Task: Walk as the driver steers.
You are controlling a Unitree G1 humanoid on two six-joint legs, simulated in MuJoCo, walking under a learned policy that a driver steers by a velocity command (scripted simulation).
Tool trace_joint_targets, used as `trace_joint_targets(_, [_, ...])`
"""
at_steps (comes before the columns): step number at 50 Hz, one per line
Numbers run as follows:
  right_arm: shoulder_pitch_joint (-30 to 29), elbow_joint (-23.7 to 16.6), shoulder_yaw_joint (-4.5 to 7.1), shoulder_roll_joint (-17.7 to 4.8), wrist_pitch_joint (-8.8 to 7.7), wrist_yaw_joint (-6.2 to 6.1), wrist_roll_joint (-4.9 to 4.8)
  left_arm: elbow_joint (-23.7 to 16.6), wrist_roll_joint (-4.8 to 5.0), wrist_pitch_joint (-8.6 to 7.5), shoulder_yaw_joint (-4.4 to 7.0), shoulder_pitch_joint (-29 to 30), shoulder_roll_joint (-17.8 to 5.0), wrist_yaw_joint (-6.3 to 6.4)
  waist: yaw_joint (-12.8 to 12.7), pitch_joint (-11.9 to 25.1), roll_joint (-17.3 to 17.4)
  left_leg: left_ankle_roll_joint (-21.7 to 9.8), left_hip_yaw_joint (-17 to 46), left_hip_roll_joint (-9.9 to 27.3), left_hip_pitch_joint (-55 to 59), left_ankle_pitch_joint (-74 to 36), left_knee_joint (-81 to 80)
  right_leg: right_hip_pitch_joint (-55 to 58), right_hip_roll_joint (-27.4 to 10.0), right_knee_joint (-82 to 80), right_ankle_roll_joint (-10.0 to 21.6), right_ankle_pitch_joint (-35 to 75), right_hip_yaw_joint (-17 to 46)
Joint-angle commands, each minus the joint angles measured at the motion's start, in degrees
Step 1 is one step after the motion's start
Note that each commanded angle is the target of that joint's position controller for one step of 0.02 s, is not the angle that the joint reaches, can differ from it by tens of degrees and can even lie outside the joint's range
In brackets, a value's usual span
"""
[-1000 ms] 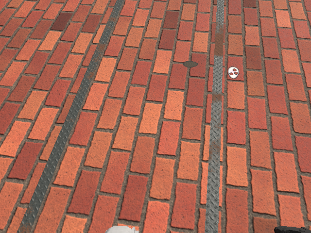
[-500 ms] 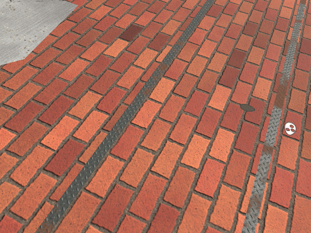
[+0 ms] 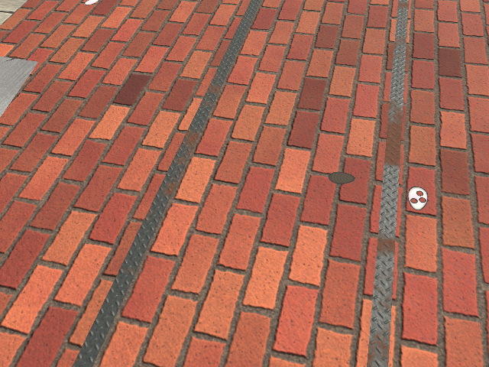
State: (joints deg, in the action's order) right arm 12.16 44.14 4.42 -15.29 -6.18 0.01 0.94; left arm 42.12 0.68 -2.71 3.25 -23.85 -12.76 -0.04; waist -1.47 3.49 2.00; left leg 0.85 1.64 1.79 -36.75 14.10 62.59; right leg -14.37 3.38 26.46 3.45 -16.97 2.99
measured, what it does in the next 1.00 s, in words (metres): walks ahead, turning right: left foot, then right foot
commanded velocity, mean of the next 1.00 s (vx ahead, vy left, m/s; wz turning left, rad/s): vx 0.49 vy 0.00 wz -0.31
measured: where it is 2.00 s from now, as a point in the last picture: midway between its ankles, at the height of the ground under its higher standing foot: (341, 244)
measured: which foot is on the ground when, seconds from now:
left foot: up 0.00-0.24, down 0.26-0.76, up 0.78-1.00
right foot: down 0.00-0.28, up 0.30-0.72, down 0.74-1.00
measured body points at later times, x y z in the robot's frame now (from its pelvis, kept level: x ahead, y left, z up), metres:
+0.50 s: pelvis +0.28 -0.01 +0.00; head +0.31 -0.02 +0.45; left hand +0.51 +0.21 -0.09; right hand +0.28 -0.31 -0.11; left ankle +0.30 +0.09 -0.74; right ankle +0.29 -0.18 -0.66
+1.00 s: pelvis +0.51 -0.18 +0.01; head +0.54 -0.19 +0.46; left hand +0.66 +0.06 -0.11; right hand +0.55 -0.48 -0.11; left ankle +0.64 -0.04 -0.66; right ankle +0.47 -0.26 -0.74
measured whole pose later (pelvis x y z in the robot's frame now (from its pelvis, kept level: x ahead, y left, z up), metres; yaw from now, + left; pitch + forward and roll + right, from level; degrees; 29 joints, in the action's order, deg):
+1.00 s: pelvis +0.51 -0.18 +0.01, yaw -17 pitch +1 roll -1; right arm 10.5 48.3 4.1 -17.2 -2.3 0.5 -1.8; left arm 44.0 -1.1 -5.1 3.8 -18.2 -13.9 -0.3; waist -1.8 -1.8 2.6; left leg 0.7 3.7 5.8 -38.4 9.3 60.3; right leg -7.3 1.1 17.2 2.6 -10.9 -8.3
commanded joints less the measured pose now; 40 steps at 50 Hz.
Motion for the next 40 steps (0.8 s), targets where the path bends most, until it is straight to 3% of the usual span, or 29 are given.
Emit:
trace_joint_targets(1, [-9.19,-6.47,0.30,-2.79,-0.87,0.66,0.19,-3.44,0.59,-0.47,2.43,1.73,-9.16,1.28,1.19,-2.97,-6.49,1.11,0.54,-0.23,-6.94,-9.72,-13.67,5.93,-11.36,-12.63,9.25,23.05,13.31])
trace_joint_targets(4, [-16.01,-7.95,-0.70,-0.07,-0.91,1.66,-0.34,-0.84,1.11,-0.38,2.84,-1.88,-9.92,2.20,-0.93,-3.41,-7.73,1.00,-1.04,-4.31,2.83,-19.45,-28.14,1.62,-8.64,-12.07,7.34,24.85,10.01])
trace_joint_targets(8, [-20.90,-10.36,-0.03,-2.32,-1.14,1.79,-1.43,1.41,2.08,-0.15,3.26,-4.53,-9.56,2.62,-1.96,-4.36,-8.20,-0.14,1.96,-4.34,5.83,-20.31,-35.27,6.03,-11.39,-10.19,6.59,20.89,15.90])
trace_joint_targets(10, [-19.92,-10.43,0.63,-3.81,-1.52,1.80,-1.62,1.35,1.72,0.33,3.79,-3.70,-9.94,2.81,-1.00,-3.52,-8.85,-1.52,2.47,-4.28,8.99,-16.16,-36.31,9.05,-12.15,-6.84,6.03,23.90,17.96])
trace_joint_targets(11, [-16.76,-9.84,1.14,-4.79,-1.76,1.65,-1.62,0.85,1.57,0.51,3.99,-2.59,-10.12,2.68,0.60,-1.72,-9.26,-2.74,1.60,-4.81,14.00,-13.34,-36.68,9.35,-11.53,-3.56,5.59,30.02,18.11])
trace_joint_targets(12, [-10.49,-8.44,2.00,-6.27,-1.97,1.32,-1.27,-0.07,1.46,0.58,3.90,-0.87,-9.68,2.39,3.86,2.05,-8.87,-4.63,1.07,-4.42,23.86,-13.06,-37.71,7.57,-8.99,3.06,4.26,36.46,16.87])
trace_joint_targets(13, [-0.26,-6.89,2.86,-8.61,-1.93,0.94,-0.38,-2.14,0.73,0.46,3.33,2.40,-8.60,1.83,9.01,9.73,-6.64,-8.15,6.41,2.00,40.86,-12.48,-34.68,-0.35,-6.01,16.20,2.59,32.14,15.21])
trace_joint_targets(14, [8.64,-5.23,4.00,-13.06,-1.51,0.63,0.01,-2.67,1.02,0.07,1.64,-5.35,-3.42,1.43,8.22,21.52,8.17,-17.98,29.58,17.26,65.10,-4.73,-35.73,-20.14,1.82,38.78,-1.78,6.56,10.12])
trace_joint_targets(15, [8.40,-4.36,2.90,-9.23,-1.36,1.15,-1.56,-1.95,1.35,-0.10,1.45,-8.12,-5.98,1.31,6.91,23.88,14.53,-19.57,42.62,22.09,65.70,3.89,-40.73,-26.94,0.58,47.81,-1.86,-16.37,10.98])
trace_joint_targets(16, [4.48,-5.34,1.92,-5.29,-0.69,0.57,-1.62,-2.12,2.12,0.12,2.77,-3.87,-9.98,1.23,6.93,13.63,8.94,-16.94,35.30,19.76,57.37,7.66,-42.38,-31.06,-2.78,51.00,-2.12,-12.18,9.79])
trace_joint_targets(17, [0.63,-5.61,1.40,-3.93,-0.10,0.28,-1.24,-3.20,1.60,0.37,2.90,1.04,-10.79,1.30,6.13,6.29,3.64,-14.78,27.63,17.46,47.70,3.58,-44.13,-30.54,-5.21,49.72,-2.23,-6.90,6.79])
trace_joint_targets(18, [-1.62,-5.03,1.11,-3.17,0.16,0.38,-1.01,-4.39,0.50,0.38,2.97,4.53,-10.08,1.25,4.88,0.80,1.09,-14.18,22.74,15.62,38.86,-1.60,-46.54,-28.98,-6.99,47.02,-2.13,-4.20,5.51])
trace_joint_targets(19, [-3.12,-4.68,0.73,-2.46,0.05,0.48,-0.52,-4.94,0.29,0.63,3.19,5.41,-9.33,1.01,3.12,-1.50,1.71,-13.25,18.55,13.81,33.05,-4.34,-48.52,-26.47,-8.72,44.69,-1.89,-2.77,5.33])
trace_joint_targets(20, [-4.04,-4.31,0.72,-2.30,-0.07,0.58,-0.41,-5.10,0.74,1.00,2.97,4.66,-7.92,0.73,1.86,-2.47,2.68,-12.85,15.58,12.78,29.21,-5.37,-50.27,-24.18,-9.42,43.42,-1.73,-2.37,4.75])
trace_joint_targets(21, [-4.25,-3.64,0.84,-2.59,-0.39,0.63,-0.63,-5.42,0.96,1.36,2.59,4.60,-6.27,0.60,1.31,-3.16,3.22,-13.14,13.04,12.76,27.07,-7.03,-51.86,-23.80,-9.93,42.06,-1.83,-2.09,3.97])
trace_joint_targets(23, [-4.14,-2.28,1.40,-4.43,-0.92,0.65,-0.91,-6.81,0.77,1.70,2.16,7.04,-5.48,0.65,1.04,-4.69,2.46,-13.69,8.96,13.35,25.79,-10.45,-54.14,-25.69,-10.74,38.00,-2.47,1.04,3.77])
trace_joint_targets(26, [-3.40,-0.58,1.91,-6.73,-0.92,0.64,-0.97,-7.52,0.20,1.35,1.60,10.11,-5.21,0.15,1.34,-4.51,0.84,-13.13,2.44,12.38,26.74,-15.39,-54.64,-25.30,-10.84,29.09,-2.86,10.77,3.30])
trace_joint_targets(29, [-1.62,0.97,1.82,-7.82,-0.58,0.66,-1.87,-8.36,0.20,0.15,0.70,15.81,-4.40,-0.91,3.43,-5.52,0.48,-11.42,-3.13,9.90,26.37,-15.42,-54.38,-19.94,-9.01,16.68,-2.21,18.49,-0.29])
trace_joint_targets(33, [3.33,3.44,2.41,-11.18,0.57,0.77,-3.05,-10.99,0.40,-0.18,0.69,22.25,-6.05,-2.05,4.97,-7.34,0.66,-10.66,-2.54,13.32,33.03,-14.35,-52.17,-19.42,-7.72,8.82,-0.62,14.05,-2.33])
trace_joint_targets(35, [4.13,4.51,2.48,-12.30,1.49,0.72,-3.57,-11.02,-0.03,-0.23,1.37,20.50,-7.60,-2.09,2.73,-6.09,1.79,-9.67,-2.42,14.07,35.61,-25.17,-46.79,-14.19,-5.58,5.63,1.10,8.68,-4.60])
trace_joint_targets(36, [3.81,4.97,2.13,-12.08,1.91,0.69,-3.80,-9.16,-0.36,-0.34,2.41,14.13,-9.16,-1.88,-1.24,-2.49,1.64,-8.46,-4.19,12.32,34.58,-34.17,-38.84,-4.42,-3.49,2.64,2.35,9.84,-6.70])
trace_joint_targets(37, [4.91,5.32,1.09,-9.78,1.96,0.59,-3.29,-6.29,-0.55,-0.33,4.05,4.58,-12.43,-1.34,-5.39,3.36,0.80,-6.50,-6.17,9.38,28.24,-35.27,-26.63,10.86,-3.60,3.88,3.93,11.74,-5.89])
trace_joint_targets(38, [8.35,3.20,-1.01,-4.34,1.25,0.97,-1.70,-5.67,-1.76,-0.27,5.53,-3.66,-19.55,-0.42,-6.43,13.38,-10.53,-2.13,-7.84,3.13,7.92,-13.07,-2.62,33.54,-20.64,3.97,11.39,9.84,16.77])
trace_joint_targets(39, [9.48,3.84,-1.61,-3.57,0.18,1.12,-2.27,-5.58,-0.96,-0.34,4.94,-4.65,-18.48,-0.47,-5.97,21.24,-16.79,-0.90,0.89,-3.19,-1.61,18.98,10.37,37.65,-28.45,-6.33,16.54,4.29,37.65])
trace_joint_targets(40, [5.44,3.25,0.23,-9.42,-0.21,1.34,-4.22,-5.56,-1.14,-0.57,3.60,-2.45,-14.39,-0.71,-6.86,14.59,-10.86,-1.56,5.09,-0.32,-6.94,17.00,14.93,32.59,-26.64,-7.43,13.71,2.13,31.38])
Velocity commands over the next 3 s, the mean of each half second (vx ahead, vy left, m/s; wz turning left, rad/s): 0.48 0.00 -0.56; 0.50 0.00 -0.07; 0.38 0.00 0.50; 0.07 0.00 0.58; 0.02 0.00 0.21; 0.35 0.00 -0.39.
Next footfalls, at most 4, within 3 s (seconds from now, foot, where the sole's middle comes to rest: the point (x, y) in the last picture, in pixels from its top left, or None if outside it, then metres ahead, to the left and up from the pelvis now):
0.26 left None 0.34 0.08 -0.78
0.74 right None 0.51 -0.28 -0.78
1.28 left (314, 253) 0.86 -0.13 -0.78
1.76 right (369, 215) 1.00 -0.32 -0.78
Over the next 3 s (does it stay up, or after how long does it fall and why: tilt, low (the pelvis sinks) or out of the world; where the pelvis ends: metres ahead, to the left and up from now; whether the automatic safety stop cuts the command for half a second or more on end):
stays up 0.99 -0.13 0.00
